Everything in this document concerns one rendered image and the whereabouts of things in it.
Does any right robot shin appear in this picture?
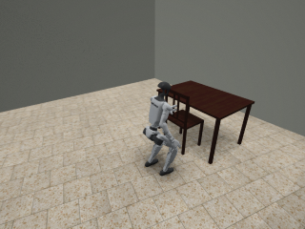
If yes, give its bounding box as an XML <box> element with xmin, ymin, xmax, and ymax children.
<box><xmin>163</xmin><ymin>149</ymin><xmax>178</xmax><ymax>172</ymax></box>

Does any robot right forearm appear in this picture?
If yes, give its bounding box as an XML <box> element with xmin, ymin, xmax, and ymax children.
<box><xmin>162</xmin><ymin>123</ymin><xmax>175</xmax><ymax>143</ymax></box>

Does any robot right upper arm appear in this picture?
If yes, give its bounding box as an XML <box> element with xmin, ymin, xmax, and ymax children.
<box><xmin>159</xmin><ymin>102</ymin><xmax>172</xmax><ymax>129</ymax></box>

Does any chair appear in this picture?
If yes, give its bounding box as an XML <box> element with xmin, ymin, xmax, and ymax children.
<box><xmin>164</xmin><ymin>89</ymin><xmax>204</xmax><ymax>155</ymax></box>

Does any robot right thigh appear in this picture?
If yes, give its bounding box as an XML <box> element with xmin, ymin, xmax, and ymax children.
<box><xmin>152</xmin><ymin>134</ymin><xmax>177</xmax><ymax>152</ymax></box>

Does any table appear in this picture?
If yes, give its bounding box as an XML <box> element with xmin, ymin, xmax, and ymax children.
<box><xmin>157</xmin><ymin>80</ymin><xmax>254</xmax><ymax>164</ymax></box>

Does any right robot hand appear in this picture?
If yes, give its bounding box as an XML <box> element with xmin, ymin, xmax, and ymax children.
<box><xmin>172</xmin><ymin>139</ymin><xmax>181</xmax><ymax>152</ymax></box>

